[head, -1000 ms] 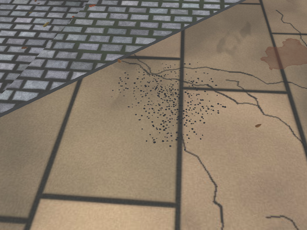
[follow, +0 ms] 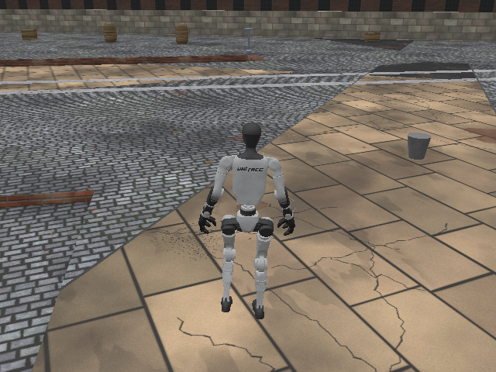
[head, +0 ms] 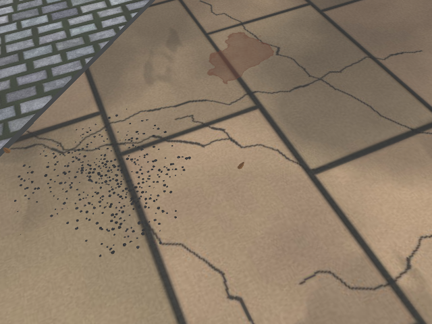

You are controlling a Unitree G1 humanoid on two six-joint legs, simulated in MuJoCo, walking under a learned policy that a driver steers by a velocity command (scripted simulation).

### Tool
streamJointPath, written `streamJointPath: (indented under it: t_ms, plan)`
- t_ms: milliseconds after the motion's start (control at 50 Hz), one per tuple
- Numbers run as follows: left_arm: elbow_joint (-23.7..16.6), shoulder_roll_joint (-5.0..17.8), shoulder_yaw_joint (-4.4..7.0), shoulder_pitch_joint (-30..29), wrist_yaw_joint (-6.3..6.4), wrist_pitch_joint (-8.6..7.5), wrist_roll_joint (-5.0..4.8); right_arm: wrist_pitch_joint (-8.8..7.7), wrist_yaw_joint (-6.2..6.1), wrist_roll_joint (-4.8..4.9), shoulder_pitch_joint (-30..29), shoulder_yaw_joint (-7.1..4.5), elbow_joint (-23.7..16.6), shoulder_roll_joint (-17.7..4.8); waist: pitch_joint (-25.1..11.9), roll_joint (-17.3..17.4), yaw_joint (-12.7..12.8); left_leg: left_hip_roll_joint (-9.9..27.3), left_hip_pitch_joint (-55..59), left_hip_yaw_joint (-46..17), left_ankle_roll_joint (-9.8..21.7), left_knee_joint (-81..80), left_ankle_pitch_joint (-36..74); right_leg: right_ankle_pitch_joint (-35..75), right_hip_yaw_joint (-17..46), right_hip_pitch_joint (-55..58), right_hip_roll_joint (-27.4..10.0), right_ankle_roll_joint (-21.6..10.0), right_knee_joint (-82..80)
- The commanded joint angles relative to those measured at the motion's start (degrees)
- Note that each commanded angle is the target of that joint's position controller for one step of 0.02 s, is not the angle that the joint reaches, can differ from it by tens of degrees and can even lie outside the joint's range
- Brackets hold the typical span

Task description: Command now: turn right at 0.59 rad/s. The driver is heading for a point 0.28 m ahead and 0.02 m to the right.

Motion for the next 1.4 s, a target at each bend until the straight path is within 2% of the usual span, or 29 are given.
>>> streamJointPath:
  t_ms: [20,120,180,200,220,240,260,300,340,480,580,620,640,660,680,700,740,780,880,960,1020,1060,1080,1100,1120,1160,1180,1260,1400]
  plan:
    - [-2.8,9.6,2.39,3.3,0.18,-0.3,0.27,-0.71,-0.38,0.31,-2.7,-0.29,-5.2,-3.6,-4.1,-8.3,1.9,-0.3,-5.6,-1.2,0.1,-4.7,-2.4,17.3,17.7,11.1,-15.6,-10.8,-4.3]
    - [-4.0,10.8,2.86,0.4,-0.62,0.2,0.54,-1.44,-0.7,1.07,-1.5,0.14,-7.0,-4.1,-5.2,-8.7,1.3,-2.7,3.8,-1.3,1.7,-13.0,-3.8,20.9,22.1,6.6,-14.3,-9.5,-2.3]
    - [-4.8,10.7,2.91,-3.7,-0.96,0.63,-0.08,-2.17,-1.14,1.33,3.6,0.42,-6.6,-3.7,-5.5,-8.3,-2.2,-4.0,15.0,-0.9,2.8,-27.8,2.4,17.6,23.2,1.7,-10.8,-5.3,-0.2]
    - [-5.3,9.6,2.6,-4.8,-0.81,0.64,-0.6,-2.62,-1.6,0.87,5.8,0.15,-6.2,-4.8,-5.4,-6.4,-3.4,-1.3,21.6,-2.6,3.4,-36.1,7.0,9.9,21.7,-3.1,-8.0,-2.2,2.1]
    - [-5.8,5.4,1.64,-2.1,-0.71,0.47,-0.74,-2.79,-2.11,-0.08,5.6,-0.67,-6.9,-9.7,-5.7,4.9,-1.4,12.0,26.9,-15.0,6.3,-42.4,3.2,-8.0,13.9,-10.5,-1.7,1.4,12.1]
    - [-5.9,6.0,1.94,-0.1,-0.17,0.45,-0.09,-2.37,-1.8,-0.23,0.7,-1.45,-8.9,-14.4,-3.5,13.0,0.1,22.9,22.5,-27.5,13.2,-43.8,10.5,-22.9,2.0,-18.3,6.7,3.3,23.0]
    - [-5.5,9.8,2.71,-0.9,-0.27,0.63,1.59,-2.22,-1.32,-0.57,1.3,-1.03,-9.1,-11.6,-2.9,8.0,-0.2,23.8,17.9,-25.4,16.8,-42.1,15.6,-22.8,2.6,-16.2,1.6,3.7,33.6]
    - [-3.4,9.6,3.16,0.8,-1.36,1.33,1.06,-2.32,-0.8,-0.08,-4.5,0.64,-10.4,-5.9,0.1,3.6,2.7,15.5,14.5,-12.8,13.8,-40.6,18.6,-15.6,2.2,-14.6,0.4,4.3,40.8]
    - [-2.7,9.0,2.93,2.2,-2.62,1.95,0.72,-2.52,-1.19,-0.18,-4.8,0.74,-11.0,-5.8,-1.2,6.8,2.4,11.9,18.3,-6.4,12.7,-38.9,25.0,-12.4,0.3,-16.4,0.2,5.8,44.0]
    - [-4.6,5.8,0.97,-3.5,-2.55,2.66,0.17,-3.09,-0.51,-0.15,3.3,-0.1,-8.0,-7.7,-3.2,7.3,-2.0,14.3,26.7,-4.7,15.1,-35.3,32.9,-15.0,-0.8,-14.4,-0.7,7.3,29.4]
    - [-5.0,5.3,-0.6,-5.4,-2.98,1.68,0.55,-2.32,1.7,-0.96,5.0,-0.92,-6.0,-9.6,-0.6,9.6,-3.2,13.8,17.7,-7.1,14.4,-41.5,-3.6,-16.9,-7.3,-1.5,-1.1,3.0,10.9]
    - [-1.8,3.4,-1.41,0.8,-2.44,0.17,0.89,-1.97,2.07,0.04,4.2,-0.69,-5.3,-8.4,0.7,5.0,1.2,11.5,9.1,-4.3,12.2,-37.8,-6.8,-6.5,-8.9,12.3,-0.4,0.0,-3.5]
    - [0.3,4.8,-1.22,5.7,-1.95,-0.77,1.21,-2.29,2.01,0.01,3.7,-0.08,-5.4,-6.0,-0.4,0.7,3.5,9.0,1.8,-1.3,9.9,-32.1,-8.7,-8.0,-4.3,21.7,-3.0,-1.0,-6.2]
    - [1.2,8.9,-0.71,11.9,-1.43,-1.68,2.18,-2.72,2.42,-0.44,2.4,1.52,-7.3,-0.3,-3.1,-13.2,5.7,3.3,-6.7,6.0,6.8,-13.2,-13.2,-24.1,16.3,28.3,-18.7,-2.9,-14.2]
    - [1.3,16.2,1.3,11.9,-0.98,-1.85,1.32,-2.86,2.23,-0.88,-2.5,0.76,-10.1,-4.0,4.8,-17.4,6.6,-1.3,-16.9,5.8,6.0,-7.2,-12.4,-28.9,31.3,19.0,-27.0,-10.0,-19.0]
    - [1.3,12.3,0.47,8.8,-0.74,-2.22,1.15,-3.01,2.47,-0.76,-4.7,-0.48,-10.0,-8.2,9.1,-9.2,5.1,2.7,-17.2,0.9,6.0,-2.6,-6.6,-28.8,26.9,16.4,-24.5,-10.7,-19.0]
    - [0.2,8.3,-0.87,3.4,-0.76,-3.34,0.75,-3.91,3.83,0.23,0.7,-0.62,-6.7,-7.7,7.2,-8.6,0.9,3.5,-14.5,0.5,5.5,-1.7,1.2,-19.1,17.4,16.7,-18.6,-7.5,-19.6]
    - [0.8,6.9,-1.3,3.9,-0.61,-4.65,0.52,-3.94,4.34,-0.94,2.2,-0.54,-4.9,-6.7,4.5,-7.7,0.3,3.7,-12.6,2.0,4.5,1.0,6.0,-6.6,10.8,17.2,-15.8,-7.0,-19.0]
    - [4.3,6.0,-1.6,8.7,-0.84,-5.62,0.16,-3.77,4.46,-1.08,-3.2,0.29,-6.5,-3.8,5.7,-6.3,1.0,3.9,-14.7,4.2,1.8,-2.2,10.9,17.2,3.7,16.1,-14.9,-7.9,-17.0]
    - [6.7,6.2,-2.02,10.2,-0.35,-5.39,0.34,-4.01,4.07,-0.73,-6.5,1.63,-7.6,-1.2,4.5,-7.7,1.6,1.3,-3.9,6.6,3.0,-14.3,14.3,37.3,-1.3,12.5,-13.6,-5.6,-10.6]
    - [7.6,7.5,-1.87,8.8,0.31,-5.32,0.2,-4.28,2.89,-0.53,-1.4,1.15,-5.6,-3.0,1.9,-7.9,-0.7,-1.2,5.2,6.1,5.8,-19.2,14.2,46.8,-0.3,13.4,-14.6,-3.6,-4.3]
    - [8.1,8.3,-1.63,7.0,0.43,-5.28,-0.43,-5.51,1.79,-0.97,9.2,0.52,-1.7,-4.2,-3.2,-5.3,-5.9,-2.6,17.9,6.2,7.7,-29.1,21.8,46.2,-1.5,13.4,-11.7,-1.3,9.1]
    - [7.3,6.7,-2.19,8.8,0.47,-5.66,-0.75,-6.36,1.08,-1.82,15.4,-0.16,-0.1,-7.7,-9.3,-1.2,-7.0,6.2,31.1,-1.3,9.1,-27.9,37.2,28.1,-2.4,5.5,-8.8,0.1,20.3]
    - [8.3,-0.3,-3.6,19.4,0.49,-5.12,-2.68,-6.28,1.12,-1.88,17.1,-1.27,-0.3,-13.5,-19.6,12.7,-2.8,25.2,45.4,-22.2,19.7,-25.1,62.2,-19.8,-4.9,-6.6,0.3,2.2,40.9]
    - [10.1,5.4,-2.12,17.6,0.99,-3.82,-0.98,-5.68,1.53,1.73,16.6,-1.17,0.1,-11.8,-21.8,6.9,-3.9,24.4,37.8,-27.0,22.2,-30.6,57.4,-23.0,1.1,-5.7,1.4,2.0,46.8]
    - [8.8,4.6,-2.17,9.2,0.4,-3.18,0.57,-5.4,1.28,1.45,4.2,1.23,-1.7,-4.2,-7.0,2.1,-0.8,18.6,23.3,-16.1,18.7,-36.7,38.1,-17.6,0.6,-8.9,-3.2,1.8,44.9]
    - [8.7,3.8,-2.22,7.5,0.11,-2.7,0.71,-5.46,0.99,1.06,2.4,2.13,-1.4,-2.1,-3.7,2.5,0.1,16.0,18.8,-11.6,16.4,-39.0,36.7,-15.7,0.4,-7.4,-4.8,2.0,40.6]
    - [11.6,0.7,-3.07,10.4,0.04,-0.44,0.95,-5.87,0.66,0.06,2.7,2.79,1.2,-2.1,-4.4,4.1,2.3,11.2,12.5,-3.9,13.8,-40.2,34.7,-13.7,-3.2,1.7,-4.5,3.3,27.2]
    - [13.0,0.9,-3.44,4.6,0.78,0.5,0.88,-3.61,0.45,0.42,2.6,2.58,3.5,-3.9,-1.3,4.1,1.0,11.1,6.2,-8.2,12.6,-44.1,-3.1,-6.3,-5.5,6.1,-4.6,2.9,10.0]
